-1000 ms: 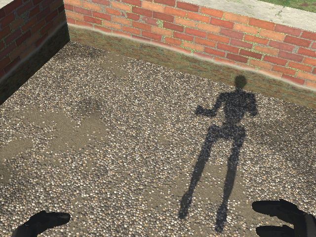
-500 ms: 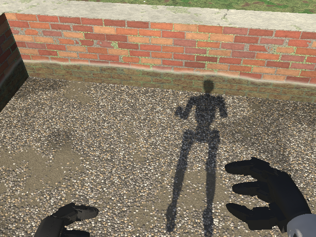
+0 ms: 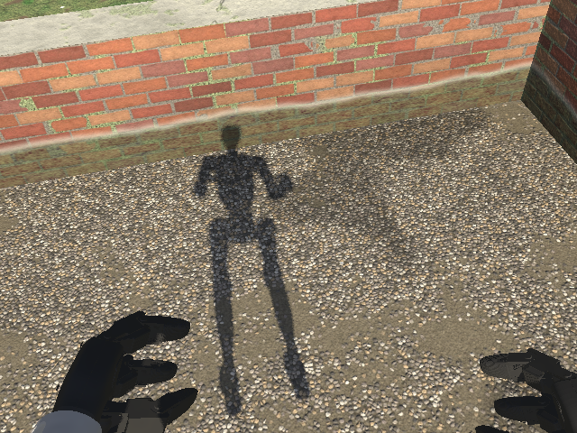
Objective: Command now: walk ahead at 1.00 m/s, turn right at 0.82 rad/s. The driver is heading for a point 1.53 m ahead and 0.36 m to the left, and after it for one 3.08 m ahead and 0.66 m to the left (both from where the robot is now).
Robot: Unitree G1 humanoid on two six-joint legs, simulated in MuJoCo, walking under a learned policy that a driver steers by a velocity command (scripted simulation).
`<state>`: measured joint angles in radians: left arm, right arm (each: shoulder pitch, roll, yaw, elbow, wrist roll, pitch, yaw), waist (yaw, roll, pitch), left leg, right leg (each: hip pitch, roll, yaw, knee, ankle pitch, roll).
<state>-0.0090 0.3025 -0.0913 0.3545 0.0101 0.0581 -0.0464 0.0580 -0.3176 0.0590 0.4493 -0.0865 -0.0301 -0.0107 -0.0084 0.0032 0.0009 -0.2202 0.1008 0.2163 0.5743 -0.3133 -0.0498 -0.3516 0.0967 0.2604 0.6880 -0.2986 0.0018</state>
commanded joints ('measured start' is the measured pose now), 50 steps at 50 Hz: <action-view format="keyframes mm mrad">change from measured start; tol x16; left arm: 1 -75 109 54 -101 -10 -19 2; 45 363 74 144 192 57 12 83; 50 31 48 138 167 -14 -49 73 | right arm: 1 -131 -75 -37 -100 7 -16 -13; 50 306 -136 -159 100 121 183 -66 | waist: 1 41 -63 -157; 26 29 -124 16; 42 47 161 -35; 46 27 -301 -143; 50 -120 -133 16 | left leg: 1 255 38 -71 -19 2 34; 24 83 61 -24 -261 -205 127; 40 118 231 -486 -187 391 306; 44 -251 17 -381 42 -41 144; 46 -404 -165 -375 687 -395 -3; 48 -427 -101 -392 918 -252 -15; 50 -402 -41 -345 819 -127 19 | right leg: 1 -151 -98 69 -149 374 -72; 8 -223 -116 195 -332 45 -52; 17 -164 -72 31 -161 -56 0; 31 -5 -91 -122 -132 330 -11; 38 -258 -119 -177 100 -185 -24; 43 145 -59 -269 -100 172 -45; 45 382 -341 -4 -245 781 -216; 46 275 -476 175 -318 726 -339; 48 80 -431 40 -448 135 -305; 50 20 -368 -125 -452 52 -181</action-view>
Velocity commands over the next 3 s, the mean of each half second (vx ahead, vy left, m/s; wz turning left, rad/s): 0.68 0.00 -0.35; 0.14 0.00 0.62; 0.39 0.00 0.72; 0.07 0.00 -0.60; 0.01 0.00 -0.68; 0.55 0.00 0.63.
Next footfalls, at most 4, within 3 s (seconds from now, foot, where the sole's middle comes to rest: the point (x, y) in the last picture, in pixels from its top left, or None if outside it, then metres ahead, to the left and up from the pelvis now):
1.24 left None -0.01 0.12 -0.76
1.52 right None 0.11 -0.09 -0.76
1.82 left None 0.04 0.16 -0.76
2.24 right None -0.01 -0.08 -0.76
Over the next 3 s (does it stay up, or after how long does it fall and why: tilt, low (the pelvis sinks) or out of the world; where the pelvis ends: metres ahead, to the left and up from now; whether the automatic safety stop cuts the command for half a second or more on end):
stays up -0.01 0.03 0.00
